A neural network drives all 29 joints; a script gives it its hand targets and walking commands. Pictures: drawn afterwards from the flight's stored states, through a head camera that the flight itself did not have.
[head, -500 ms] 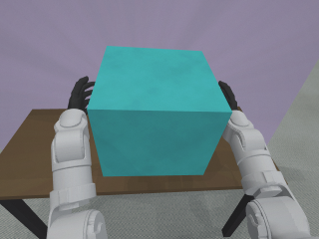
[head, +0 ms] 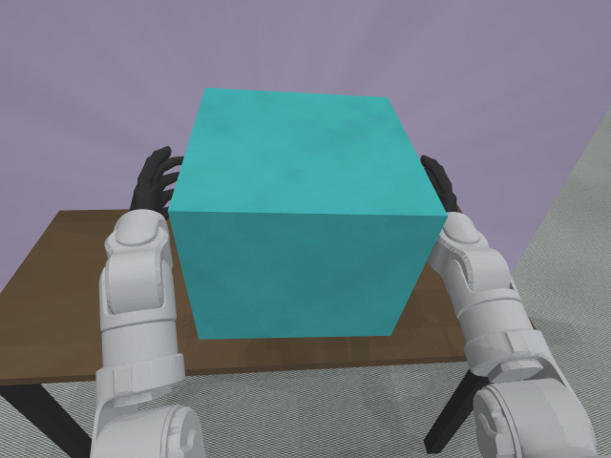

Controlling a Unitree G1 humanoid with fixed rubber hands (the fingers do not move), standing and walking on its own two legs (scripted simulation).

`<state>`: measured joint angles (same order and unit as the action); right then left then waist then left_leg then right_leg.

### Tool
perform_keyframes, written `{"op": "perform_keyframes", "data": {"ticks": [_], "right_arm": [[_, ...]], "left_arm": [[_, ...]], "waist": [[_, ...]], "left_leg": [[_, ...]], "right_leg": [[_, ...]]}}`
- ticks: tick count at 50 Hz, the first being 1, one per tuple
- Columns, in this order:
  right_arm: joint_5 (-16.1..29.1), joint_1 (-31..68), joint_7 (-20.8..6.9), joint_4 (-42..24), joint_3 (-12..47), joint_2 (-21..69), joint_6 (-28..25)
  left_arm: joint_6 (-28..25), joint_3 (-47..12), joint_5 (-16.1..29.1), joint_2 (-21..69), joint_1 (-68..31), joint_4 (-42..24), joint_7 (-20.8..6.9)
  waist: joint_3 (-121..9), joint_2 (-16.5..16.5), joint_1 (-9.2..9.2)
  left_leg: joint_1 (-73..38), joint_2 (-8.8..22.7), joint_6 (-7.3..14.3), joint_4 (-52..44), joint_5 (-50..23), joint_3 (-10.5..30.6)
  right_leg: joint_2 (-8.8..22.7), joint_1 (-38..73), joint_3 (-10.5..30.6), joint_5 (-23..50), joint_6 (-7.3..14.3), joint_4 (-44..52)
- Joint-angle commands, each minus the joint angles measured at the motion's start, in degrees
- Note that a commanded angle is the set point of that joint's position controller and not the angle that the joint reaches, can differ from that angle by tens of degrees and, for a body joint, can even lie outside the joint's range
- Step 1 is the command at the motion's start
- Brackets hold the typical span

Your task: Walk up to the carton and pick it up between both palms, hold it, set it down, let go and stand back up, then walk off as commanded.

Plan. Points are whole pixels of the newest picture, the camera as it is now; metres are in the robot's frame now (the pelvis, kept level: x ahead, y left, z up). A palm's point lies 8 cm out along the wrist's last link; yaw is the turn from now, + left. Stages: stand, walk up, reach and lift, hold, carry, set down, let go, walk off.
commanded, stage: hold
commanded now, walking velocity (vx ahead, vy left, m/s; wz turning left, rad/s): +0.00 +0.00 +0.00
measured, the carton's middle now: (298, 212) +0.42 -0.01 +0.15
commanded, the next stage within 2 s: none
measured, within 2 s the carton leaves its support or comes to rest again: neither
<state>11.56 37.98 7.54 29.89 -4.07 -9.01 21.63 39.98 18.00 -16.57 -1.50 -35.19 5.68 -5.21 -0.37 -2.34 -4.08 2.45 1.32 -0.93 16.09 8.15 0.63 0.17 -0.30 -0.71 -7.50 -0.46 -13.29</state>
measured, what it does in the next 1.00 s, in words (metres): stands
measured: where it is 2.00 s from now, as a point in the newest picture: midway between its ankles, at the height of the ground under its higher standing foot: outside the picture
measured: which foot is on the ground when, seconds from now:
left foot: down 0.00-1.00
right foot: down 0.00-1.00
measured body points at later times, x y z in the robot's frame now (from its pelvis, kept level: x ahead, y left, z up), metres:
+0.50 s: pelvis +0.00 +0.00 +0.00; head -0.04 +0.02 +0.45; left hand +0.37 +0.18 +0.20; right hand +0.38 -0.18 +0.18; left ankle +0.01 +0.13 -0.75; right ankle +0.00 -0.12 -0.75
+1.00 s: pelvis +0.00 +0.00 +0.00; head -0.04 +0.02 +0.45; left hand +0.38 +0.18 +0.20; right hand +0.39 -0.19 +0.18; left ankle +0.01 +0.13 -0.75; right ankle +0.00 -0.12 -0.75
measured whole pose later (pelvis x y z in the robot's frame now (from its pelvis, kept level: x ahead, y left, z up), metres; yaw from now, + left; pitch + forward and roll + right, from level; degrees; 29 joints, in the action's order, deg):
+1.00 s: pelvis +0.00 +0.00 +0.00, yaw +0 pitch -5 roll +0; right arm 11.0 38.5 7.5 30.5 -4.4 -8.6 21.1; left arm 39.3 18.2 -16.0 -1.9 -35.3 6.3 -5.0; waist -0.5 -2.3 -4.1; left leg 2.7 1.2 -0.9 15.9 8.1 1.0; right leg 0.2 -0.4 -1.1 -7.7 -0.4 -13.3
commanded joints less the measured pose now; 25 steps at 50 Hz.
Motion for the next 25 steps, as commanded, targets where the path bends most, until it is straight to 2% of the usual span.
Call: {"op": "perform_keyframes", "data": {"ticks": [1, 2, 4, 6, 7, 8, 9, 10, 12, 13, 14, 15, 17, 18, 19, 21, 22, 24, 25], "right_arm": [[4.66, 36.86, -8.42, -15.98, 18.1, 27.02, -3.53], [4.43, 37.32, -8.16, -16.48, 18.72, 27.7, -3.35], [4.52, 37.77, -8.33, -16.12, 18.66, 27.47, -3.62], [3.91, 37.46, -8.16, -14.93, 17.98, 27.6, -3.35], [5.04, 37.56, -8.04, -16.98, 19.8, 28.32, -3.96], [4.49, 38.06, -7.92, -17.2, 19.28, 27.84, -3.91], [4.68, 39.08, -8.07, -15.91, 18.38, 27.4, -3.75], [4.33, 38.13, -7.9, -16.53, 18.64, 27.82, -3.89], [4.4, 39.34, -7.47, -18.77, 19.41, 28.54, -4.27], [4.92, 38.36, -7.26, -19.21, 20.18, 28.51, -4.2], [4.6, 37.08, -7.12, -18.64, 19.62, 28.46, -3.89], [4.82, 36.59, -7.0, -18.2, 20.13, 28.48, -3.82], [5.21, 36.58, -6.86, -19.79, 20.6, 27.89, -3.84], [5.67, 35.95, -6.8, -19.71, 21.03, 28.08, -3.64], [5.25, 36.19, -6.81, -18.62, 20.17, 27.5, -3.29], [4.97, 34.1, -6.94, -17.01, 19.5, 27.04, -2.45], [5.36, 35.23, -7.01, -18.31, 19.92, 27.01, -2.73], [4.87, 37.35, -7.37, -19.43, 18.84, 27.16, -3.21], [4.91, 37.15, -7.62, -19.05, 19.15, 27.48, -3.05]], "left_arm": [[-2.22, -22.79, 8.83, 26.47, -28.39, -4.03, -7.41], [-2.4, -21.72, 8.66, 25.72, -28.26, -2.68, -7.57], [-2.2, -21.5, 8.04, 25.77, -28.11, -2.62, -7.72], [-2.42, -21.24, 8.35, 25.46, -28.99, -1.99, -7.85], [-2.73, -21.8, 8.39, 26.03, -28.99, -4.61, -7.74], [-2.47, -21.89, 8.57, 26.28, -28.46, -3.14, -7.69], [-2.58, -21.6, 8.54, 25.8, -29.54, -2.31, -7.67], [-2.35, -21.74, 8.04, 25.88, -28.18, -2.3, -7.88], [-3.08, -22.33, 9.27, 25.52, -28.97, -3.07, -7.99], [-3.26, -21.98, 9.23, 25.45, -28.0, -3.62, -7.95], [-3.3, -22.67, 9.74, 25.1, -28.17, -4.08, -7.93], [-3.32, -23.35, 9.65, 25.45, -27.84, -5.12, -8.06], [-3.08, -23.4, 9.55, 25.93, -26.56, -5.47, -7.91], [-2.77, -23.11, 9.22, 25.8, -26.32, -6.1, -7.98], [-2.6, -22.89, 9.04, 25.15, -26.86, -4.82, -8.02], [-2.01, -22.74, 8.33, 25.24, -26.05, -5.29, -8.45], [-1.68, -22.34, 8.13, 25.9, -25.73, -4.71, -8.63], [-2.48, -23.56, 9.22, 25.36, -28.74, -5.35, -8.23], [-2.45, -23.06, 8.78, 25.55, -28.21, -5.02, -8.14]], "waist": [[-18.85, 2.26, -0.12], [-18.42, 1.14, 0.32], [-18.32, 2.73, 0.24], [-17.16, 1.67, -0.12], [-19.9, 1.65, 0.87], [-19.37, 1.79, 0.17], [-19.2, 2.39, 0.29], [-18.82, 2.23, -0.06], [-19.73, 0.41, -0.07], [-20.36, 0.7, 0.16], [-20.64, 0.6, -0.74], [-20.42, 1.75, -0.91], [-20.66, 1.95, -0.62], [-20.37, 2.18, -0.02], [-19.71, 2.38, -0.45], [-17.37, 2.68, -1.03], [-17.37, 2.25, -0.47], [-18.67, 2.12, -0.97], [-18.19, 1.68, -0.21]], "left_leg": [[-6.74, -3.7, -0.12, -0.14, -12.01, -2.62], [-5.78, -4.23, 0.73, -0.3, -10.22, -2.81], [-6.47, -3.95, 0.54, -0.55, -10.45, -2.65], [-5.86, -4.05, 0.86, -0.74, -9.62, -2.71], [-6.58, -4.23, 0.7, -0.11, -12.37, -2.89], [-7.04, -3.97, 0.54, -0.17, -12.32, -2.57], [-6.37, -4.12, 0.41, -0.2, -10.91, -2.54], [-7.0, -4.16, 0.57, -0.07, -12.04, -2.78], [-6.58, -4.3, 0.9, 0.15, -11.96, -2.68], [-7.08, -4.51, 0.9, 0.41, -12.87, -2.66], [-7.08, -4.41, 0.74, 0.32, -12.62, -2.47], [-7.45, -4.42, 0.39, 0.55, -13.46, -2.49], [-8.2, -4.23, 0.03, 1.02, -15.43, -2.34], [-8.03, -4.3, 0.07, 0.95, -15.84, -2.29], [-7.57, -4.28, 0.03, 0.83, -13.6, -2.26], [-7.34, -3.99, -0.09, 0.3, -13.29, -2.43], [-7.38, -4.18, 0.12, 0.27, -13.54, -2.48], [-6.19, -3.99, 0.06, -0.22, -10.97, -2.38], [-6.21, -3.71, 0.21, -0.27, -11.65, -2.41]], "right_leg": [[-3.67, 1.77, -2.59, 8.33, -0.06, 0.62], [-3.35, 2.22, -2.4, 7.69, -0.67, 1.15], [-3.41, 1.96, -2.52, 7.9, -0.45, 0.78], [-3.15, 1.87, -2.34, 8.31, -0.78, 0.77], [-3.41, 3.62, -2.61, 9.94, -0.9, 0.24], [-3.4, 2.59, -2.53, 10.25, -0.71, 0.3], [-3.39, 1.54, -2.43, 8.22, -0.69, 0.51], [-3.38, 2.22, -2.55, 10.51, -0.8, 0.49], [-3.26, 3.1, -2.55, 11.15, -1.18, 0.42], [-3.31, 3.46, -2.46, 12.75, -1.58, 0.16], [-3.41, 3.78, -2.43, 12.82, -1.29, 0.27], [-3.44, 3.88, -2.53, 12.93, -1.38, 0.07], [-3.78, 3.83, -2.6, 14.38, -1.17, -0.17], [-3.63, 4.2, -2.58, 13.98, -1.2, -0.14], [-3.59, 3.16, -2.43, 11.62, -0.95, 0.17], [-3.5, 3.68, -2.51, 11.87, -0.79, 0.22], [-3.52, 3.67, -2.44, 11.27, -0.93, 0.42], [-3.69, 2.76, -2.67, 8.12, -0.39, 0.59], [-3.71, 2.61, -2.71, 7.61, -0.47, 0.47]]}}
